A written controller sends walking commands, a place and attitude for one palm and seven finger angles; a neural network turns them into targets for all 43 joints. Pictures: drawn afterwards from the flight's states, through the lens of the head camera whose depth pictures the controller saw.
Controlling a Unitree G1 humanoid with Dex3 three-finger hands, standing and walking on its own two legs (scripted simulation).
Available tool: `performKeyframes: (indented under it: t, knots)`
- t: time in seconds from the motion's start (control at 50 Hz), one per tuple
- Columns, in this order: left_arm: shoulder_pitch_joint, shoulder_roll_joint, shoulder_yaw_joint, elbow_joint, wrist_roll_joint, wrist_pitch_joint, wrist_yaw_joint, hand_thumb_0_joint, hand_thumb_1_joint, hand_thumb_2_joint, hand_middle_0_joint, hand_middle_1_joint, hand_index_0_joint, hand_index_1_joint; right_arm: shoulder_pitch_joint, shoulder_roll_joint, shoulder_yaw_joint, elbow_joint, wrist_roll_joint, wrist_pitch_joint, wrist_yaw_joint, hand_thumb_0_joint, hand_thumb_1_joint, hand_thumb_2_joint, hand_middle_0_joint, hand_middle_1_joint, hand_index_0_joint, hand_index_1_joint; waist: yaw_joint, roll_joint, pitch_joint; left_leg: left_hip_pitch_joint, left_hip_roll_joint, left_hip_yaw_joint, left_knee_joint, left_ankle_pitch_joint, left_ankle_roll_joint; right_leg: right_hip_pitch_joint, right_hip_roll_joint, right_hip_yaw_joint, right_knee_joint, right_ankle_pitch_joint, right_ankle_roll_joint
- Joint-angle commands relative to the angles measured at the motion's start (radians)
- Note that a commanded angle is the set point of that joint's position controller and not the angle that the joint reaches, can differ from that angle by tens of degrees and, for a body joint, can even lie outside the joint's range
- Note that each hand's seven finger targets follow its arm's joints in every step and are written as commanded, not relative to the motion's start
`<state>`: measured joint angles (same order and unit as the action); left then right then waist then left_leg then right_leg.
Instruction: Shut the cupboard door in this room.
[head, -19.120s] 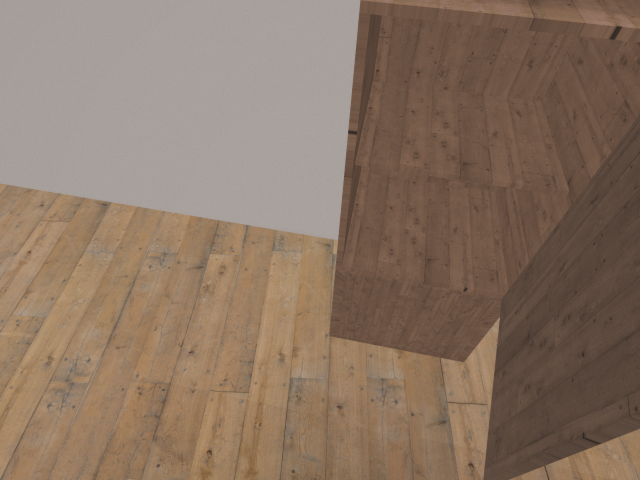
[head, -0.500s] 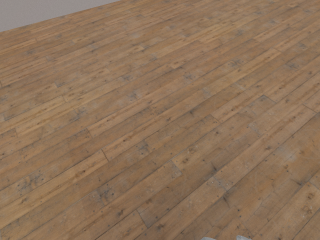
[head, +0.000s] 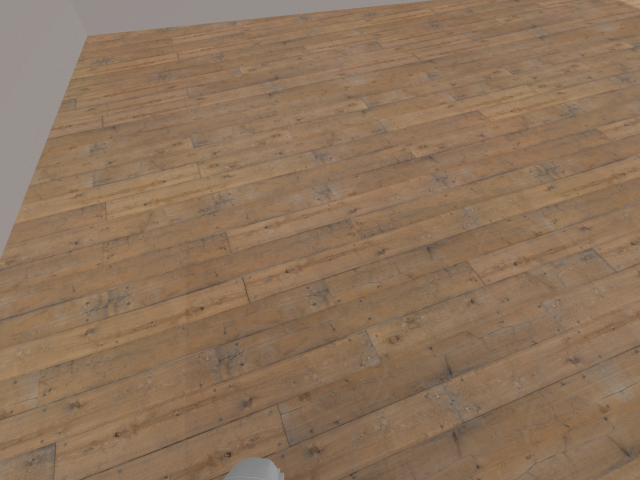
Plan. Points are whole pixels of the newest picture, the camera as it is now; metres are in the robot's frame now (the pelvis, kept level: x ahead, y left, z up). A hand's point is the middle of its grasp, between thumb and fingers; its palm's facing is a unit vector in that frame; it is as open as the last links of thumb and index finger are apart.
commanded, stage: turn or walk to find it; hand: left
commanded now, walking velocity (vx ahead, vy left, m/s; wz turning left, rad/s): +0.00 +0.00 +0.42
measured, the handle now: out of the picture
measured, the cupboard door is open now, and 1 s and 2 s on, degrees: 67 56 45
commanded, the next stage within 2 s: none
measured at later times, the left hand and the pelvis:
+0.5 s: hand out of the picture -0.04 +0.23 -0.18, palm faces +0.28 -0.95 -0.15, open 7.3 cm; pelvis -0.04 +0.05 +0.00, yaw +11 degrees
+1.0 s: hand out of the picture -0.08 +0.21 -0.15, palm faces +0.43 -0.87 -0.25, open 7.4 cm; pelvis -0.07 +0.01 +0.00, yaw +25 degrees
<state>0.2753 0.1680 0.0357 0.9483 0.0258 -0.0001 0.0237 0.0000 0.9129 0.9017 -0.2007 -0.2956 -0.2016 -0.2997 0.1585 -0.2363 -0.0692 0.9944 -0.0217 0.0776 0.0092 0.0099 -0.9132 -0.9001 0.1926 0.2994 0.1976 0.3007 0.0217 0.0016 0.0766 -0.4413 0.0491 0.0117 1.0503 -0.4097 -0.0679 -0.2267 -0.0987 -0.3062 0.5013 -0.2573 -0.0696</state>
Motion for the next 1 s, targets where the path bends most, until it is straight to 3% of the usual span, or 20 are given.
performKeyframes:
  t: [0.0, 0.08, 0.14, 0.16, 0.18, 0.2, 0.22, 0.26, 0.3, 0.36, 0.52, 0.6, 0.62, 0.64, 0.66, 0.68, 0.7, 0.76, 0.88, 0.98]
  knots:
    - [0.076, 0.206, 0.049, -0.031, 0.009, -0.009, 0.010, 0.000, 0.900, 0.900, -0.200, -0.300, -0.200, -0.300, -0.067, -0.034, 0.002, -0.100, 0.007, -0.030, 0.007, 0.000, -0.900, -0.900, 0.200, 0.300, 0.200, 0.300, 0.034, -0.164, -0.083, -0.035, 0.015, 0.036, -0.115, -0.049, 0.012, 0.136, -0.303, 0.235, -0.189, 0.305, -0.068]
    - [0.067, 0.225, 0.060, -0.018, 0.012, -0.003, 0.008, 0.000, 0.900, 0.900, -0.200, -0.300, -0.200, -0.300, -0.062, -0.023, 0.007, -0.106, 0.013, -0.044, 0.007, 0.000, -0.900, -0.900, 0.200, 0.300, 0.200, 0.300, 0.034, -0.183, -0.113, 0.057, 0.010, 0.080, -0.277, -0.065, 0.029, 0.122, -0.320, 0.218, -0.155, 0.265, -0.071]
    - [0.051, 0.218, 0.072, -0.017, 0.003, 0.005, 0.003, 0.000, 0.900, 0.900, -0.200, -0.300, -0.200, -0.300, 0.024, -0.025, -0.001, -0.091, 0.010, -0.056, 0.006, 0.000, -0.900, -0.900, 0.200, 0.300, 0.200, 0.300, -0.013, -0.170, -0.140, 0.235, -0.006, 0.110, -0.516, 0.109, 0.043, 0.031, -0.275, 0.135, -0.043, 0.174, 0.008]
    - [0.041, 0.200, 0.067, -0.017, -0.003, 0.008, -0.001, 0.000, 0.900, 0.900, -0.200, -0.300, -0.200, -0.300, 0.064, -0.063, -0.011, -0.081, 0.011, -0.063, 0.006, 0.000, -0.900, -0.900, 0.200, 0.300, 0.200, 0.300, -0.037, -0.069, -0.160, 0.340, 0.046, 0.037, -0.626, 0.177, 0.063, -0.061, -0.240, 0.106, 0.072, 0.085, 0.055]
    - [0.037, 0.139, 0.059, -0.046, -0.011, 0.014, -0.006, 0.000, 0.900, 0.900, -0.200, -0.300, -0.200, -0.300, 0.096, -0.154, -0.034, -0.089, 0.003, -0.069, -0.002, 0.000, -0.900, -0.900, 0.200, 0.300, 0.200, 0.300, -0.060, 0.197, -0.141, 0.419, 0.256, -0.276, -0.714, 0.317, 0.161, -0.285, -0.107, 0.054, 0.265, -0.153, 0.136]
    - [-0.058, 0.103, 0.040, -0.089, -0.005, 0.021, -0.006, 0.000, 0.900, 0.900, -0.200, -0.300, -0.200, -0.300, 0.137, -0.211, -0.046, -0.081, -0.001, -0.065, -0.015, 0.000, -0.900, -0.900, 0.200, 0.300, 0.200, 0.300, -0.099, 0.270, -0.088, 0.366, 0.395, -0.399, -0.783, 0.494, 0.278, -0.380, -0.042, 0.128, 0.453, -0.382, 0.154]
    - [-0.088, 0.115, 0.043, -0.095, -0.003, 0.024, -0.008, 0.000, 0.900, 0.900, -0.200, -0.300, -0.200, -0.300, 0.133, -0.202, -0.041, -0.073, -0.004, -0.064, -0.021, 0.000, -0.900, -0.900, 0.200, 0.300, 0.200, 0.300, -0.086, 0.177, -0.071, 0.308, 0.399, -0.341, -0.771, 0.476, 0.307, -0.355, -0.060, 0.203, 0.542, -0.340, 0.137]
    - [-0.083, 0.106, 0.055, -0.057, 0.000, 0.033, -0.011, 0.000, 0.900, 0.900, -0.200, -0.300, -0.200, -0.300, 0.035, -0.135, -0.024, -0.084, -0.003, -0.071, -0.035, 0.000, -0.900, -0.900, 0.200, 0.300, 0.200, 0.300, -0.040, 0.204, -0.042, 0.230, 0.280, -0.269, -0.767, 0.428, 0.254, -0.351, -0.049, 0.258, 0.616, -0.227, 0.139]
    - [-0.036, 0.100, 0.057, -0.028, -0.002, 0.032, -0.016, 0.000, 0.900, 0.900, -0.200, -0.300, -0.200, -0.300, -0.004, -0.114, -0.014, -0.096, -0.002, -0.078, -0.036, 0.000, -0.900, -0.900, 0.200, 0.300, 0.200, 0.300, -0.012, 0.142, -0.042, 0.231, 0.220, -0.195, -0.755, 0.462, 0.226, -0.329, -0.031, 0.267, 0.632, -0.149, 0.146]
    - [-0.015, 0.091, 0.058, -0.014, -0.003, 0.035, -0.011, 0.000, 0.900, 0.900, -0.200, -0.300, -0.200, -0.300, 0.021, -0.101, -0.017, -0.095, 0.002, -0.079, -0.036, 0.000, -0.900, -0.900, 0.200, 0.300, 0.200, 0.300, -0.013, 0.147, -0.047, 0.215, 0.184, -0.172, -0.768, 0.406, 0.215, -0.296, -0.015, 0.266, 0.602, -0.112, 0.156]
    - [-0.076, 0.063, 0.045, -0.049, -0.011, 0.029, -0.005, 0.000, 0.900, 0.900, -0.200, -0.300, -0.200, -0.300, 0.083, -0.130, -0.034, -0.084, -0.010, -0.063, -0.034, 0.000, -0.900, -0.900, 0.200, 0.300, 0.200, 0.300, -0.052, 0.180, -0.101, 0.271, 0.187, -0.299, -0.713, 0.428, 0.244, -0.194, 0.045, 0.258, 0.293, -0.202, 0.145]
    - [-0.005, 0.081, 0.047, -0.025, -0.020, 0.015, 0.000, 0.000, 0.900, 0.900, -0.200, -0.300, -0.200, -0.300, 0.066, -0.130, -0.038, -0.091, -0.005, -0.058, -0.030, 0.000, -0.900, -0.900, 0.200, 0.300, 0.200, 0.300, -0.016, 0.200, -0.165, 0.235, 0.142, -0.312, -0.624, 0.531, 0.210, -0.013, 0.076, 0.244, 0.016, -0.067, 0.132]
    - [0.030, 0.099, 0.049, -0.016, -0.020, 0.007, 0.003, 0.000, 0.900, 0.900, -0.200, -0.300, -0.200, -0.300, 0.060, -0.116, -0.036, -0.097, 0.001, -0.058, -0.026, 0.000, -0.900, -0.900, 0.200, 0.300, 0.200, 0.300, 0.004, 0.157, -0.182, 0.169, 0.108, -0.292, -0.580, 0.465, 0.170, 0.100, 0.057, 0.246, -0.122, 0.037, 0.127]
    - [0.058, 0.152, 0.058, -0.010, -0.010, -0.002, 0.008, 0.000, 0.900, 0.900, -0.200, -0.300, -0.200, -0.300, 0.067, -0.073, -0.033, -0.106, 0.010, -0.058, -0.019, 0.000, -0.900, -0.900, 0.200, 0.300, 0.200, 0.300, 0.014, 0.018, -0.196, 0.025, 0.038, -0.219, -0.475, 0.297, 0.111, 0.245, -0.075, 0.353, -0.202, 0.062, 0.092]
    - [0.067, 0.241, 0.076, -0.011, 0.004, -0.008, 0.015, 0.000, 0.900, 0.900, -0.200, -0.300, -0.200, -0.300, 0.049, -0.009, -0.020, -0.136, 0.012, -0.060, -0.014, 0.000, -0.900, -0.900, 0.200, 0.300, 0.200, 0.300, 0.029, -0.270, -0.158, -0.181, -0.104, -0.053, -0.280, -0.038, 0.038, 0.320, -0.315, 0.569, -0.214, 0.221, -0.008]
    - [0.059, 0.248, 0.070, -0.031, -0.001, -0.004, 0.017, 0.000, 0.900, 0.900, -0.200, -0.300, -0.200, -0.300, 0.003, -0.056, -0.029, -0.147, 0.002, -0.052, -0.017, 0.000, -0.900, -0.900, 0.200, 0.300, 0.200, 0.300, 0.042, -0.234, -0.131, -0.154, -0.078, -0.068, -0.077, -0.188, 0.038, 0.163, -0.406, 0.579, -0.206, 0.349, -0.090]
    - [-0.003, 0.203, 0.068, -0.043, -0.003, -0.008, 0.022, 0.000, 0.900, 0.900, -0.200, -0.300, -0.200, -0.300, 0.018, -0.061, -0.033, -0.128, -0.003, -0.041, -0.016, 0.000, -0.900, -0.900, 0.200, 0.300, 0.200, 0.300, 0.006, -0.212, -0.097, -0.163, -0.049, -0.113, 0.042, -0.145, 0.040, 0.117, -0.351, 0.506, -0.202, 0.368, -0.101]
    - [-0.104, 0.155, 0.047, -0.073, -0.008, -0.008, 0.016, 0.000, 0.900, 0.900, -0.200, -0.300, -0.200, -0.300, 0.082, -0.052, -0.035, -0.071, -0.002, -0.028, 0.000, 0.000, -0.900, -0.900, 0.200, 0.300, 0.200, 0.300, -0.050, -0.152, -0.047, -0.155, -0.026, -0.064, 0.168, -0.007, 0.016, 0.082, -0.228, 0.324, -0.162, 0.392, -0.043]
    - [-0.010, 0.195, 0.054, -0.059, 0.004, -0.009, 0.014, 0.000, 0.900, 0.900, -0.200, -0.300, -0.200, -0.300, -0.008, -0.034, -0.020, -0.089, 0.002, -0.026, 0.007, 0.000, -0.900, -0.900, 0.200, 0.300, 0.200, 0.300, 0.006, -0.206, -0.015, -0.098, -0.004, 0.015, -0.015, -0.026, -0.010, 0.099, -0.245, 0.260, -0.156, 0.378, -0.047]
    - [0.036, 0.247, 0.068, -0.055, 0.010, -0.004, 0.009, 0.000, 0.900, 0.900, -0.200, -0.300, -0.200, -0.300, -0.061, -0.022, -0.005, -0.116, 0.011, -0.045, 0.011, 0.000, -0.900, -0.900, 0.200, 0.300, 0.200, 0.300, 0.038, -0.232, -0.068, 0.008, -0.027, 0.078, -0.295, -0.052, 0.003, 0.171, -0.258, 0.237, -0.062, 0.533, -0.053]
